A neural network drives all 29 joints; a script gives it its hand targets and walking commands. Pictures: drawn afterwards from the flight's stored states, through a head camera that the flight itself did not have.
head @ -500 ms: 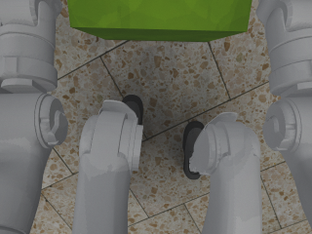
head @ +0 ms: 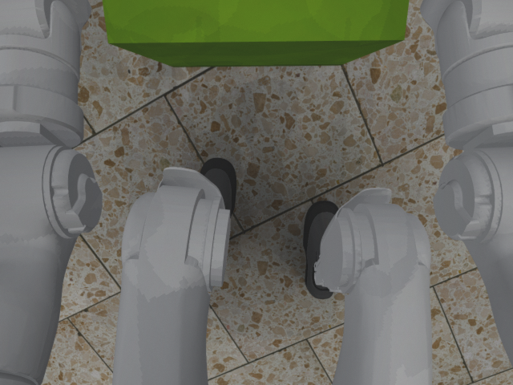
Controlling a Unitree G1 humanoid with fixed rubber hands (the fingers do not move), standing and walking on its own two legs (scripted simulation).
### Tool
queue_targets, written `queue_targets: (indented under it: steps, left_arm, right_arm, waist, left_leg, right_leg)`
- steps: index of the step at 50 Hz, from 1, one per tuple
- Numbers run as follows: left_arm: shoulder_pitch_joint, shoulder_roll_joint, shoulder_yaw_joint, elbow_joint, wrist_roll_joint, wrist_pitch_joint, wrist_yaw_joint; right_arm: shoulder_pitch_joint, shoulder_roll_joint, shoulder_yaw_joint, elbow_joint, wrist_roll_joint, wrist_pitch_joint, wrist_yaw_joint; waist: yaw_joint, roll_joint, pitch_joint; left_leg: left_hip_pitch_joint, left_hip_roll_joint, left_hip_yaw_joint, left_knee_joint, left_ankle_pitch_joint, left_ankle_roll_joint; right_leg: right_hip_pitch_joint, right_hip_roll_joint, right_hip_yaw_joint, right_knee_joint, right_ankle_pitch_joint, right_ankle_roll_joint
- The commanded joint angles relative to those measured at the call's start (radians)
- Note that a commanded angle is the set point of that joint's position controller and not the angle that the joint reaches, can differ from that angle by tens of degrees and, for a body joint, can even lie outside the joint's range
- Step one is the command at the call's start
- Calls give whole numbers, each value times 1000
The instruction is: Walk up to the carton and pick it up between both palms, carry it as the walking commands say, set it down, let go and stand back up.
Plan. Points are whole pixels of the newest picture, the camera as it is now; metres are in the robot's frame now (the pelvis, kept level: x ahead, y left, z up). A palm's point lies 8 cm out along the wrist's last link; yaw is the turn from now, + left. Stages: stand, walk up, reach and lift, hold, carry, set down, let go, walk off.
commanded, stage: set down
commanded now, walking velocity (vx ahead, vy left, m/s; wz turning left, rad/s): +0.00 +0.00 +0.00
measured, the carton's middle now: out of the picture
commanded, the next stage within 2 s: none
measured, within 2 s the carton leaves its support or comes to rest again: neither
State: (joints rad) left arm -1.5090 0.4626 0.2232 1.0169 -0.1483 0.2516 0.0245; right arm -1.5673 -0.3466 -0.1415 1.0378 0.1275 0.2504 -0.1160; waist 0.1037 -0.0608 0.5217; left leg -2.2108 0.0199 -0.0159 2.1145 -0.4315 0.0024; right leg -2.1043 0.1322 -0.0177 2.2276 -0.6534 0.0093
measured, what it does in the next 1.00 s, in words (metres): stands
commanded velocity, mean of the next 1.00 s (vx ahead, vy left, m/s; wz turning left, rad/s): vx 0.00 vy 0.00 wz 0.00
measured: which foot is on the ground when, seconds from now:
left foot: down 0.00-1.00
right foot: down 0.00-1.00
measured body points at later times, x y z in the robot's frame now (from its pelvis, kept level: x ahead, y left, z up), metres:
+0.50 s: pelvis +0.01 +0.00 -0.01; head +0.38 +0.03 +0.24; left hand +0.54 +0.29 -0.17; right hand +0.60 -0.10 -0.17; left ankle +0.16 +0.12 -0.34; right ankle +0.10 -0.11 -0.34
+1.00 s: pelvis +0.01 +0.00 -0.01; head +0.38 +0.03 +0.24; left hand +0.54 +0.29 -0.17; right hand +0.60 -0.10 -0.17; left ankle +0.16 +0.12 -0.34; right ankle +0.10 -0.11 -0.34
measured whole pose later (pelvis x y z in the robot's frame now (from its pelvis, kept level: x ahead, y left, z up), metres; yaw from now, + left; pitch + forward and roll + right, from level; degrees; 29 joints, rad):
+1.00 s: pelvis +0.01 +0.00 -0.01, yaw +0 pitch +33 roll +0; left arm -1.44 0.45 0.34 1.05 -0.10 0.19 -0.07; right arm -1.49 -0.29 -0.24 0.99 0.00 0.20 -0.06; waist 0.10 -0.05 0.43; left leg -2.27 0.03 -0.01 2.14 -0.45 0.00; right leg -2.18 0.15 -0.01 2.26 -0.66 0.02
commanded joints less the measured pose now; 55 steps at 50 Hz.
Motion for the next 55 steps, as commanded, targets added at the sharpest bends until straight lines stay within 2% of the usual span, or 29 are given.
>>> queue_targets:
  steps: [1, 6, 10, 12, 13, 14, 16, 17, 18, 20, 23, 28, 30, 32, 33, 34, 36, 38, 39, 40, 41, 42, 43, 44, 47, 49, 50, 54, 55]
  left_arm:
    - [-568, -905, -301, -186, -116, -34, -276]
    - [-495, -895, -275, -166, -86, -24, -287]
    - [-494, -865, -275, -213, -94, -38, -281]
    - [-466, -852, -242, -153, -85, -29, -283]
    - [-492, -835, -220, -164, -73, -31, -283]
    - [-506, -841, -243, -199, -89, -35, -285]
    - [-478, -838, -255, -206, -79, -36, -293]
    - [-490, -844, -257, -182, -81, -40, -285]
    - [-454, -852, -233, -133, -67, -31, -291]
    - [-436, -849, -215, -133, -57, -27, -302]
    - [-413, -812, -198, -111, -44, -34, -304]
    - [-389, -805, -202, -80, -36, -36, -308]
    - [-426, -768, -177, -143, -32, -45, -307]
    - [-459, -769, -188, -132, -29, -45, -300]
    - [-361, -790, -181, -77, -23, -41, -310]
    - [-399, -800, -173, -103, -8, -42, -311]
    - [-423, -756, -154, -127, -12, -47, -308]
    - [-375, -763, -156, -58, -14, -33, -312]
    - [-398, -733, -151, -117, -6, -43, -312]
    - [-436, -723, -149, -109, -16, -43, -310]
    - [-433, -692, -148, -116, -20, -49, -301]
    - [-410, -722, -136, -97, 2, -51, -300]
    - [-372, -667, -104, -30, 5, -47, -294]
    - [-426, -669, -114, -99, -1, -59, -295]
    - [-406, -596, -98, -63, 21, -71, -269]
    - [-369, -555, -97, -87, -3, -93, -243]
    - [-388, -509, -84, -54, -11, -99, -228]
    - [-354, -384, -74, -44, 3, -118, -168]
    - [-341, -369, -75, -60, -26, -131, -154]
  right_arm:
    - [-527, 880, 265, -192, 69, -44, 267]
    - [-452, 896, 232, -175, 42, -39, 277]
    - [-476, 909, 268, -211, 67, -40, 288]
    - [-466, 842, 229, -175, 30, -36, 283]
    - [-474, 867, 249, -193, 31, -35, 284]
    - [-428, 861, 234, -185, 15, -29, 284]
    - [-419, 856, 233, -204, 12, -40, 275]
    - [-407, 869, 224, -175, 22, -40, 279]
    - [-443, 860, 221, -181, 26, -40, 278]
    - [-399, 879, 221, -144, -10, -28, 276]
    - [-385, 852, 201, -129, -23, -27, 284]
    - [-376, 841, 213, -147, -31, -40, 267]
    - [-394, 843, 214, -167, -27, -34, 268]
    - [-371, 818, 211, -144, -26, -40, 265]
    - [-348, 835, 196, -125, -51, -35, 262]
    - [-322, 821, 181, -89, -68, -30, 263]
    - [-339, 834, 203, -117, -65, -33, 261]
    - [-361, 785, 168, -109, -78, -32, 255]
    - [-322, 841, 185, -108, -70, -27, 255]
    - [-338, 784, 164, -97, -83, -29, 252]
    - [-362, 753, 160, -105, -77, -36, 246]
    - [-361, 787, 164, -137, -72, -40, 249]
    - [-347, 706, 137, -78, -101, -36, 239]
    - [-347, 712, 173, -132, -96, -39, 237]
    - [-340, 706, 172, -113, -72, -51, 218]
    - [-327, 631, 152, -125, -70, -66, 204]
    - [-332, 607, 156, -100, -65, -69, 199]
    - [-327, 434, 111, -113, -39, -84, 167]
    - [-308, 338, 72, -107, -71, -97, 151]
  waist:
    - [60, 38, -1422]
    - [45, 29, -1298]
    - [85, -10, -1369]
    - [41, -7, -1236]
    - [73, -38, -1237]
    - [45, -26, -1225]
    - [53, -21, -1233]
    - [31, 17, -1215]
    - [77, 17, -1165]
    - [49, -54, -1138]
    - [41, -66, -1052]
    - [81, -10, -1094]
    - [82, -49, -1121]
    - [60, -21, -1085]
    - [45, -62, -1015]
    - [38, -29, -1011]
    - [87, -64, -1084]
    - [33, -61, -1022]
    - [69, -68, -1032]
    - [63, -44, -1035]
    - [50, -46, -1086]
    - [75, -24, -1075]
    - [31, -69, -1029]
    - [72, -56, -1087]
    - [88, -49, -1117]
    - [51, -68, -1114]
    - [71, -60, -1124]
    - [49, 19, -1116]
    - [11, 37, -1112]
  left_leg:
    - [755, -52, 60, -58, 294, 10]
    - [722, -55, 33, -73, 265, 21]
    - [736, -57, 58, -56, 293, 20]
    - [651, -56, 30, -61, 205, 32]
    - [674, -54, 37, -67, 212, 36]
    - [691, -53, 30, -67, 230, 26]
    - [662, -54, 33, -63, 242, 15]
    - [663, -50, 44, -60, 230, 16]
    - [625, -64, 50, -75, 187, 25]
    - [599, -58, 35, -60, 191, 27]
    - [556, -56, 35, -64, 175, 28]
    - [562, -54, 49, -56, 193, 23]
    - [555, -38, 52, -49, 165, 30]
    - [543, -40, 57, -55, 164, 19]
    - [501, -53, 49, -50, 154, 26]
    - [485, -51, 44, -60, 140, 24]
    - [526, -42, 41, -39, 171, 21]
    - [489, -50, 40, -61, 128, 29]
    - [504, -49, 48, -52, 152, 28]
    - [497, -40, 50, -42, 125, 23]
    - [537, -41, 48, -54, 116, 23]
    - [533, -39, 53, -53, 128, 23]
    - [509, -43, 46, -63, 100, 20]
    - [488, -35, 66, -35, 108, 11]
    - [534, -35, 54, -37, 156, 19]
    - [563, -40, 52, -42, 203, 18]
    - [591, -37, 33, -34, 194, 19]
    - [658, -32, 30, -49, 201, 5]
    - [658, -33, 27, -63, 188, -3]
  right_leg:
    - [260, -1, 3, -226, 217, -52]
    - [184, 6, 0, -231, 173, -60]
    - [252, 3, -4, -213, 228, -40]
    - [178, -4, -7, -204, 150, -45]
    - [201, -2, -3, -214, 151, -37]
    - [208, 2, 0, -221, 160, -44]
    - [191, -6, -1, -225, 192, -44]
    - [181, 5, -3, -216, 184, -42]
    - [161, -1, -6, -225, 135, -38]
    - [155, -4, -3, -229, 136, -39]
    - [118, -8, -1, -235, 124, -28]
    - [154, -5, 3, -210, 177, -20]
    - [173, -11, 22, -220, 149, -30]
    - [171, -9, 9, -227, 158, -31]
    - [118, -7, 7, -238, 120, -30]
    - [137, -4, 10, -238, 132, -33]
    - [181, -15, 30, -236, 159, -35]
    - [187, -14, 7, -233, 142, -22]
    - [176, -8, 19, -231, 145, -27]
    - [174, -12, 24, -222, 134, -31]
    - [182, -16, -6, -215, 118, -20]
    - [179, -12, 23, -231, 110, -25]
    - [194, -20, -3, -231, 106, -14]
    - [237, -22, 37, -243, 130, -32]
    - [241, -25, 32, -219, 156, -9]
    - [224, -21, 11, -219, 186, -5]
    - [186, -27, 21, -210, 157, -11]
    - [172, -35, 15, -210, 133, -6]
    - [164, -33, 3, -219, 111, -9]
